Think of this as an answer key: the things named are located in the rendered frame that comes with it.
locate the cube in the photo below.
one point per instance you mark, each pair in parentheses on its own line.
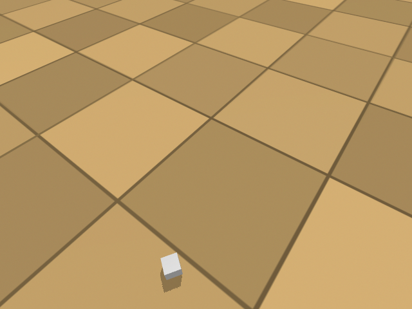
(171,266)

